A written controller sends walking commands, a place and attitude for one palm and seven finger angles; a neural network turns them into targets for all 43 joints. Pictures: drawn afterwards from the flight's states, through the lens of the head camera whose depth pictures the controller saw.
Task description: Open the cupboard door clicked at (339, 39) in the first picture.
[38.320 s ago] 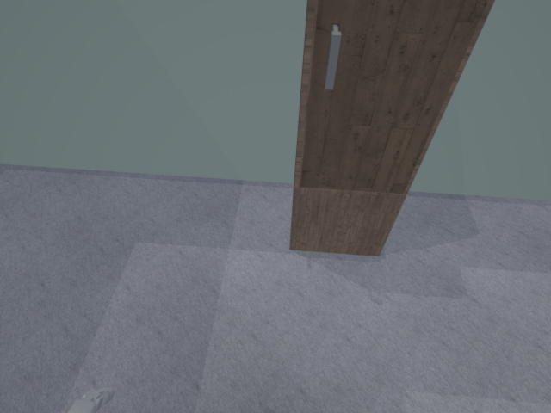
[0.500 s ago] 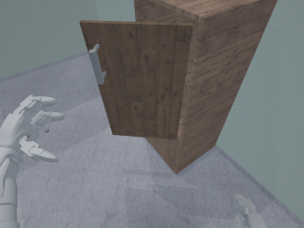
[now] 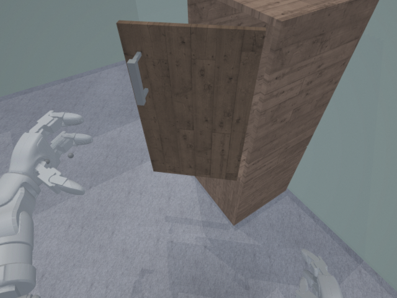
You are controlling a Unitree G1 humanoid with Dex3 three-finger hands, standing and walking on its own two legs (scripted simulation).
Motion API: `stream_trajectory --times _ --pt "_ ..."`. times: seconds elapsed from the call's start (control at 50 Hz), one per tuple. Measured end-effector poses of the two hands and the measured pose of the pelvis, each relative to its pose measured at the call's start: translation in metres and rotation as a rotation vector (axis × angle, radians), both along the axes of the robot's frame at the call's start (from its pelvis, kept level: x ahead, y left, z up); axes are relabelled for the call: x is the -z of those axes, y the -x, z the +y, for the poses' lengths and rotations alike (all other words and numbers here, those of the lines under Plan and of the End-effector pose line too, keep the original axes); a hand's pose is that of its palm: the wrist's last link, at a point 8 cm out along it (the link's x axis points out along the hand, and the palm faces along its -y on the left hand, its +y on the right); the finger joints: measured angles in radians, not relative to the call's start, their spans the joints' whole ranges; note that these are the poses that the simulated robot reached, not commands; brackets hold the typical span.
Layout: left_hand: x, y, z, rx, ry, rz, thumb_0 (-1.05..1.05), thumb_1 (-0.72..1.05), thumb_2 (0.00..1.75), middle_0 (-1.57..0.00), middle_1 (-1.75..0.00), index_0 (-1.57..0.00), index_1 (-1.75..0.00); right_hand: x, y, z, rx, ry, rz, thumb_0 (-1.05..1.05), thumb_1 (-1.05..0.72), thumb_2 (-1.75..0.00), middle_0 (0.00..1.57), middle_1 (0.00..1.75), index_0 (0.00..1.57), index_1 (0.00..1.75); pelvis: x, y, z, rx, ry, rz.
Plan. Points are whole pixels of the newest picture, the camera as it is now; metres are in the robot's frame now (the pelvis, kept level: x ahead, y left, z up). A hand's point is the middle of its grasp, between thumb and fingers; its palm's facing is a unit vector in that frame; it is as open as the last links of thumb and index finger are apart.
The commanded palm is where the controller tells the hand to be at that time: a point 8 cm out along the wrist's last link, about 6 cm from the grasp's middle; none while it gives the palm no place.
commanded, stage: move the hooked fingers beside the handle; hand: left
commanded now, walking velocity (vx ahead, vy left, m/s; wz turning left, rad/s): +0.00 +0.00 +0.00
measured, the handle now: (139, 79) +0.60 +0.22 +0.12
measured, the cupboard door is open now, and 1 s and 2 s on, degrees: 49 49 49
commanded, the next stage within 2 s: none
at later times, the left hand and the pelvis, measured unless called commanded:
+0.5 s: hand (92, 126) +0.39 +0.26 +0.14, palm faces -0.02 -1.00 -0.03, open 14.0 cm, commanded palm +0.37 +0.31 +0.14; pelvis +0.01 +0.00 +0.00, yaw -1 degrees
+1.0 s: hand (103, 106) +0.46 +0.26 +0.14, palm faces -0.05 -1.00 -0.03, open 14.0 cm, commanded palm +0.46 +0.32 +0.13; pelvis -0.01 +0.01 -0.01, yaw -1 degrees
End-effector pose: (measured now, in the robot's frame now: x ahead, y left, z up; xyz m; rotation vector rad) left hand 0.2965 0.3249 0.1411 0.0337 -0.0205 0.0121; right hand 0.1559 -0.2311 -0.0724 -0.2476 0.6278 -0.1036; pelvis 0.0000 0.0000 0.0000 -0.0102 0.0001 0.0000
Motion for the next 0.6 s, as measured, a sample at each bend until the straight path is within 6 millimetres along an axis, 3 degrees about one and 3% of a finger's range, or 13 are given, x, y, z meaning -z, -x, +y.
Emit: stream_trajectory --times 0.2,0.38,0.6 --pt "-0.009 -0.045 -0.017 0.057 -0.001 -0.019 -0.01 -0.50 0.30 -0.30 -1.20 -0.30 -1.20 0.008 0.019 -0.007 0.055 0.003 0.058 0.01 -0.90 -0.90 0.20 0.30 0.21 0.30 0.000 -0.005 0.004 0.016 -0.005 0.032" --pt "0.002 -0.062 -0.010 0.019 -0.004 0.037 -0.01 -0.50 0.30 -0.30 -1.20 -0.30 -1.20 0.015 0.041 -0.019 0.087 0.017 0.146 0.01 -0.90 -0.90 0.20 0.30 0.21 0.30 0.001 -0.006 0.003 0.023 -0.006 0.059" --pt "-0.007 -0.093 -0.014 0.044 0.002 0.008 -0.01 -0.50 0.30 -0.30 -1.20 -0.30 -1.20 0.021 0.060 -0.028 0.125 0.040 0.224 0.01 -0.90 -0.90 0.20 0.30 0.21 0.30 0.003 -0.006 0.003 0.020 -0.002 0.088"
